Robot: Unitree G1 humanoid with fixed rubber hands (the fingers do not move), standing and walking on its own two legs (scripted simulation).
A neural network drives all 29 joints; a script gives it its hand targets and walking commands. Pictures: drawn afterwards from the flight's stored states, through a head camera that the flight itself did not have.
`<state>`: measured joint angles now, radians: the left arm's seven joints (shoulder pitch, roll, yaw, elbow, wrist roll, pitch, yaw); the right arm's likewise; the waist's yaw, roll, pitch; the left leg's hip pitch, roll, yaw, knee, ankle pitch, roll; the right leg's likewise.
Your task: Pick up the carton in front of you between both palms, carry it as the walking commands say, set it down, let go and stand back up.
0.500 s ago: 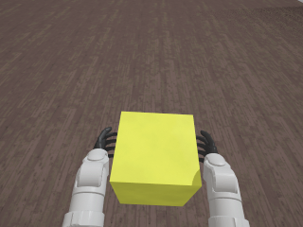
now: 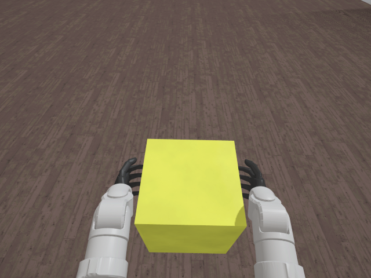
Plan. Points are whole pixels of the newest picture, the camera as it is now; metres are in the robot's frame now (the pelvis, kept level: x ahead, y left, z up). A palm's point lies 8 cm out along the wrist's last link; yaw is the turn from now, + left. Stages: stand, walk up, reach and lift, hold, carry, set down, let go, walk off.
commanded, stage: carry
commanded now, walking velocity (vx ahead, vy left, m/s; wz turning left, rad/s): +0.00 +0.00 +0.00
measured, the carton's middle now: (189, 199) +0.31 +0.00 -0.04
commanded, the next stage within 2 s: hold in 0.34 s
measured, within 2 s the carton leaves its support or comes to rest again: neither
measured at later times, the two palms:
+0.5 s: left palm (125, 191) +0.28 +0.14 +0.04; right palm (262, 194) +0.28 -0.16 +0.05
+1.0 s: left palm (139, 184) +0.34 +0.13 -0.02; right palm (255, 194) +0.31 -0.17 -0.01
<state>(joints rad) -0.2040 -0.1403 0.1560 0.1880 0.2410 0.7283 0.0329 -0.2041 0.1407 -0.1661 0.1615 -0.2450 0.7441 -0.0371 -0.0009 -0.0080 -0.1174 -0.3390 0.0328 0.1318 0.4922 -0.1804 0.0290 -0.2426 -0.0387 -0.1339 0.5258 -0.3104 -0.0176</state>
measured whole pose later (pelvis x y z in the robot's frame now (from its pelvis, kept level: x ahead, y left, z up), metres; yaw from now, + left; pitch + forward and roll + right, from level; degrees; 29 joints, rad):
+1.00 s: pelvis -0.05 +0.01 -0.03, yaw -7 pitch +1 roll -1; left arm -0.70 -0.16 0.57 0.61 0.47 0.47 -0.03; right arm -0.74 0.20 -0.63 0.65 -0.51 0.44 0.02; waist 0.02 -0.05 0.15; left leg -0.52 -0.06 -0.07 0.76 -0.26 0.01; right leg -0.45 0.06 0.06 0.77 -0.34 -0.01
